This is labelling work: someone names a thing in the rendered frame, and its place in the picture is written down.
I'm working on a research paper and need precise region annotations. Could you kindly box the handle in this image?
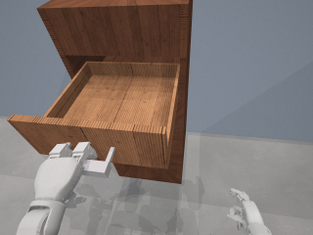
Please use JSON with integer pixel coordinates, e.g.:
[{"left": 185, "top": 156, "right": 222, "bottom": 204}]
[{"left": 67, "top": 142, "right": 115, "bottom": 178}]

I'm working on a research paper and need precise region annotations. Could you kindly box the robot right hand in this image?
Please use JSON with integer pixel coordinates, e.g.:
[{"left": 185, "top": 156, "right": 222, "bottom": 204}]
[{"left": 227, "top": 188, "right": 264, "bottom": 233}]

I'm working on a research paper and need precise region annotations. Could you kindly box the cabinet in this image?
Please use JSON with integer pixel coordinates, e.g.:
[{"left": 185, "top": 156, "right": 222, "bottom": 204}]
[{"left": 37, "top": 0, "right": 194, "bottom": 184}]

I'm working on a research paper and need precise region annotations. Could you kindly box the drawer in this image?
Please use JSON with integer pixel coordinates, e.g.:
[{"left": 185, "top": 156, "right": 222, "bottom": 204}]
[{"left": 7, "top": 61, "right": 180, "bottom": 169}]

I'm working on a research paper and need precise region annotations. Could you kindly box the robot left hand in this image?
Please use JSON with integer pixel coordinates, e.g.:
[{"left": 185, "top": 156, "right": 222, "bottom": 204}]
[{"left": 34, "top": 141, "right": 98, "bottom": 209}]

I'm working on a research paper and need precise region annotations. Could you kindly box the right robot forearm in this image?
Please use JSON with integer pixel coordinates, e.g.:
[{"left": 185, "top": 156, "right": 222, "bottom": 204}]
[{"left": 246, "top": 223, "right": 272, "bottom": 235}]

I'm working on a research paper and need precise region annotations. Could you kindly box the left robot forearm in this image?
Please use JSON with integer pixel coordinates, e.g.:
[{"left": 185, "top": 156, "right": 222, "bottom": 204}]
[{"left": 16, "top": 199, "right": 67, "bottom": 235}]

